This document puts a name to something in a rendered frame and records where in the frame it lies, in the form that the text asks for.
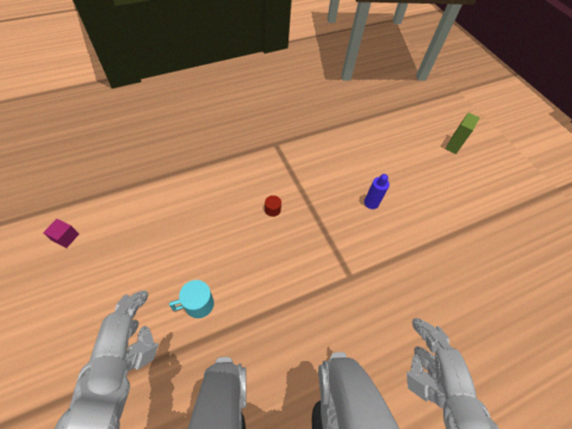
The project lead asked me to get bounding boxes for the coffee table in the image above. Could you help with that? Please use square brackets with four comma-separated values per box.
[327, 0, 476, 80]

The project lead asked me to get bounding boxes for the right robot arm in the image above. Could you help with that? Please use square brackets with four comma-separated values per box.
[443, 395, 499, 429]

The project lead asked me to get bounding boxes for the sofa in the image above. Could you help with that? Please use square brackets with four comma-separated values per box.
[436, 0, 572, 122]

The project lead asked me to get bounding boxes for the armchair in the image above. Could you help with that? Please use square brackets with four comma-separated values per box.
[73, 0, 291, 88]

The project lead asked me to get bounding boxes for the right robot hand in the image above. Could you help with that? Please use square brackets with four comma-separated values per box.
[407, 318, 477, 408]

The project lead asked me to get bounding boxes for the left robot arm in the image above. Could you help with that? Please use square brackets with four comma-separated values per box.
[55, 356, 130, 429]

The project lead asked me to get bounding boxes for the left robot hand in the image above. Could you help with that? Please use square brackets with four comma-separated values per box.
[89, 290, 159, 372]

